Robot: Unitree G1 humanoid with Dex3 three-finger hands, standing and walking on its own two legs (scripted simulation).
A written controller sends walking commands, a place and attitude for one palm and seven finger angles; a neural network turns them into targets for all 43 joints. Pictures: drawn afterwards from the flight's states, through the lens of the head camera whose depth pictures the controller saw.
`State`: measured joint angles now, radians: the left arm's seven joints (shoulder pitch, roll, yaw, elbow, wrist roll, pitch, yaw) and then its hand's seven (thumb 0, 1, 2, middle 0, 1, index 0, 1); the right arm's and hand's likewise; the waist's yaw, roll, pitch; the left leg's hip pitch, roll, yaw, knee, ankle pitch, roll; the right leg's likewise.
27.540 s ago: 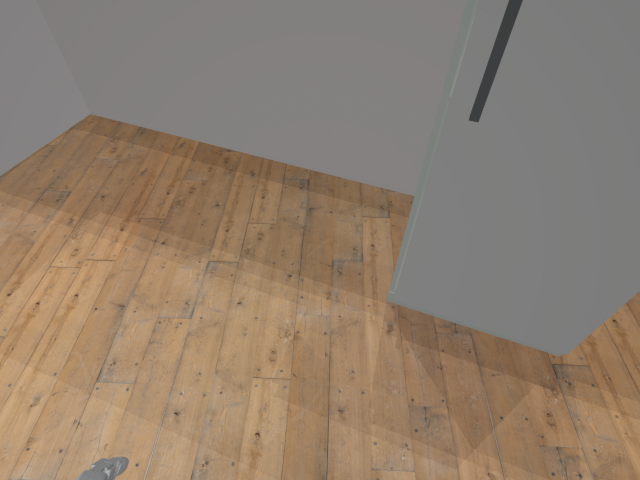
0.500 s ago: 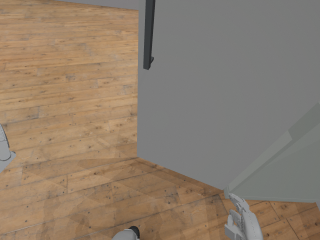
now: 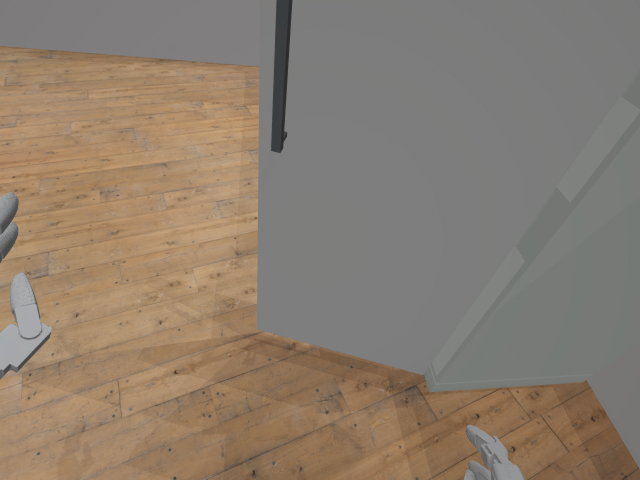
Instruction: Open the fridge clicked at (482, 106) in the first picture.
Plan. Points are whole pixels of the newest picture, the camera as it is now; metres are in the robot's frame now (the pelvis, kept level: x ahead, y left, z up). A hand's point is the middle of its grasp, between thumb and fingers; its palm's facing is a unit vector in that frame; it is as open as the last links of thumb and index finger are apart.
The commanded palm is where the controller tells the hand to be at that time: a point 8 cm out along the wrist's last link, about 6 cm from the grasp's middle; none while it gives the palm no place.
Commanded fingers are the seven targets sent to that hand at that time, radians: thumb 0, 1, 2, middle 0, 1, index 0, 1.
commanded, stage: stop stepping back and stand still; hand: left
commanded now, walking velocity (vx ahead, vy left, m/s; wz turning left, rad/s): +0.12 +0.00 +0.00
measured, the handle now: (286, 31) +0.68 +0.11 +0.27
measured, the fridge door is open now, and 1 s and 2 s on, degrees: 70 70 70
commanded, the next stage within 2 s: let the arm hang, fingers relaxed in 0.38 s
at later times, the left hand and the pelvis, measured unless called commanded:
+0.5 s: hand out of the picture +0.18 +0.31 +0.16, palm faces +0.38 -0.78 -0.49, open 7.4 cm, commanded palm none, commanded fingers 0.00 0.90 0.90 -0.20 -0.30 -0.20 -0.30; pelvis -0.02 +0.04 -0.01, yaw -1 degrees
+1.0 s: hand out of the picture -0.11 +0.22 -0.18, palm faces +0.03 -0.98 -0.21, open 7.2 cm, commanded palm none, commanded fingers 0.00 0.90 0.90 -0.20 -0.30 -0.20 -0.30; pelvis -0.02 +0.03 -0.01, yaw +2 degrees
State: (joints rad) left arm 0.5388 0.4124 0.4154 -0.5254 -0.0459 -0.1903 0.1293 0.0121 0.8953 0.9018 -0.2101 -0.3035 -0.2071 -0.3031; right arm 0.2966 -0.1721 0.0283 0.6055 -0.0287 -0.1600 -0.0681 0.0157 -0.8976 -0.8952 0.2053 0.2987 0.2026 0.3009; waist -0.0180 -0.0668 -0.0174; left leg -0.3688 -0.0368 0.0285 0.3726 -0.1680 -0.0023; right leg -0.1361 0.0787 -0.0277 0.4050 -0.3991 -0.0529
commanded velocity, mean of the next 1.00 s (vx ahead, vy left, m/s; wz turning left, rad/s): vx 0.04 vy -0.04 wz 0.00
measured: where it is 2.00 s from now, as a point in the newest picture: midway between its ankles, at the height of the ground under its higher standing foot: outside the picture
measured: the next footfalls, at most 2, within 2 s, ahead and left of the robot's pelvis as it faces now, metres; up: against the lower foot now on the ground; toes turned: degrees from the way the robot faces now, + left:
left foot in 0.16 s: +0.06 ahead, +0.12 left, +0.00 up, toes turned +0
right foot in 0.44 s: -0.01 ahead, -0.09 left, +0.00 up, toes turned +1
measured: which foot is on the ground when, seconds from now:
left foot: down 0.00-0.00, up 0.02-0.14, down 0.16-1.00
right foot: down 0.00-0.18, up 0.20-0.42, down 0.44-1.00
